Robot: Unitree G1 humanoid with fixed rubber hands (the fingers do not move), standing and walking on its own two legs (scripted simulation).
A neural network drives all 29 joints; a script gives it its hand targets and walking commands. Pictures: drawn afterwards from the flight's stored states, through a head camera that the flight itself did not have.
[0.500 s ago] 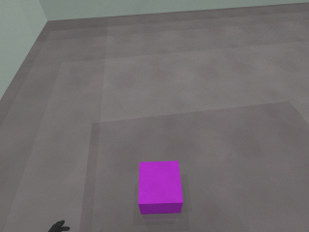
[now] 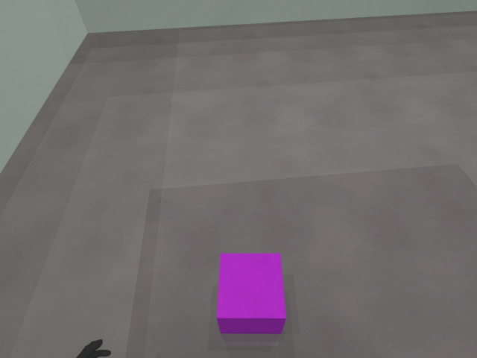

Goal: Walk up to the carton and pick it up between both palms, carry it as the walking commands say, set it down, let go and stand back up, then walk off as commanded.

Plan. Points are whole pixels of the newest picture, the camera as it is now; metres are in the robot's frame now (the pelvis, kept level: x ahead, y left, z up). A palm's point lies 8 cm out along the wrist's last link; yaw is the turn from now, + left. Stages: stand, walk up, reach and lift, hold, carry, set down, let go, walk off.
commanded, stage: walk up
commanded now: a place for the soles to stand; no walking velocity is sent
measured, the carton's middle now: (250, 293) +0.47 +0.00 -0.66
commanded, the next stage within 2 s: reach and lift in 1.64 s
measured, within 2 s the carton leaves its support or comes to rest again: neither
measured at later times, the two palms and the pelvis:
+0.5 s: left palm out of the picture +0.12 +0.33 -0.11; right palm out of the picture +0.08 -0.30 -0.11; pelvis +0.03 +0.02 +0.00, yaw +0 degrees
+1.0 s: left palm (82, 354) +0.16 +0.30 -0.09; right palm out of the picture +0.15 -0.29 -0.09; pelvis +0.04 +0.01 +0.02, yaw +0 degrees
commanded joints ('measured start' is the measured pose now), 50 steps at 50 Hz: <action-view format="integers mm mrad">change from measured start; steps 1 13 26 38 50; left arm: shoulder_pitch -53 -102 -74 -53 -117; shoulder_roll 220 166 206 176 164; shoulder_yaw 48 40 39 14 15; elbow -63 -120 -116 -35 -1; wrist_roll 6 5 -14 -14 -8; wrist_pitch -19 -30 -35 -28 -31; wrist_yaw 2 6 29 31 20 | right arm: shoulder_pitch -53 156 157 -35 -125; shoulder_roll -251 -332 -229 -228 -183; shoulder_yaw -52 -94 -74 -54 -39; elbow -71 -58 -69 -58 -34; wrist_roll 1 -29 0 5 -2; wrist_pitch -10 -29 -19 1 11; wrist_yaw -8 16 1 -6 10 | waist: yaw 7 -75 -58 -9 -10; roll -15 180 21 36 15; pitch -111 36 -114 -136 -78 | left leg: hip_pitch -20 186 117 122 111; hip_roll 53 194 40 66 48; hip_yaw -43 -382 -104 -78 -80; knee -87 -311 -194 -130 -282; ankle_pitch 268 125 398 608 310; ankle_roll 106 207 90 97 76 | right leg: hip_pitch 75 -312 41 117 131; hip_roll -92 26 -96 -77 -89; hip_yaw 112 -15 62 69 101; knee -194 134 -15 -132 -319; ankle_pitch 270 -4 528 562 366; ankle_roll -77 -21 -71 -51 -36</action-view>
